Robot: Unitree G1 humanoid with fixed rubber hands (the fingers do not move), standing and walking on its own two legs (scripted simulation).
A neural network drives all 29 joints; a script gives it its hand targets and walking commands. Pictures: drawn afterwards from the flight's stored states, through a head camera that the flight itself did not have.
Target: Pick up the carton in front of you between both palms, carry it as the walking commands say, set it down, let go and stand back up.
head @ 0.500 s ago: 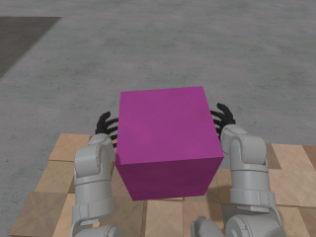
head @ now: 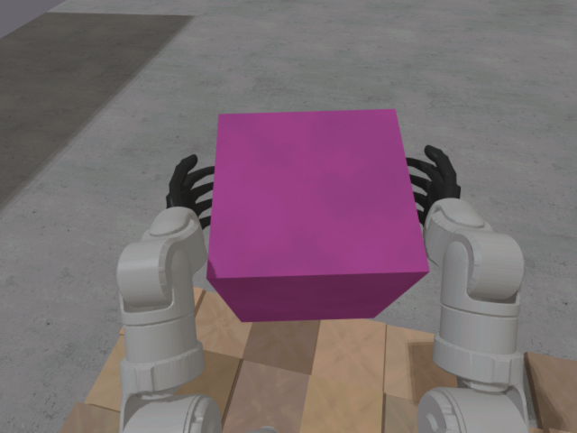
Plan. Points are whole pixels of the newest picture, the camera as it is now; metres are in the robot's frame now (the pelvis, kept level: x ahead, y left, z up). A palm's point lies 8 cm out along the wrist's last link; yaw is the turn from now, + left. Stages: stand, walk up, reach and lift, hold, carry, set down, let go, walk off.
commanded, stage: carry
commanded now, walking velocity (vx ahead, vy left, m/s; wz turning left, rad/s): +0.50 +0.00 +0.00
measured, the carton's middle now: (307, 230) +0.36 +0.03 +0.09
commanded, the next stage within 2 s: none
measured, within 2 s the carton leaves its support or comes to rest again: neither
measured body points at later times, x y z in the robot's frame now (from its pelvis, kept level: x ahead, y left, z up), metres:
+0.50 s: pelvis +0.26 +0.05 +0.00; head +0.29 +0.06 +0.45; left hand +0.63 +0.21 +0.14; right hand +0.64 -0.10 +0.15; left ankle +0.18 +0.13 -0.67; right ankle +0.37 +0.00 -0.71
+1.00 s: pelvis +0.35 +0.07 +0.02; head +0.35 +0.08 +0.47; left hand +0.70 +0.22 +0.13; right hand +0.70 -0.08 +0.13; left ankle +0.28 +0.15 -0.70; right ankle +0.37 -0.01 -0.71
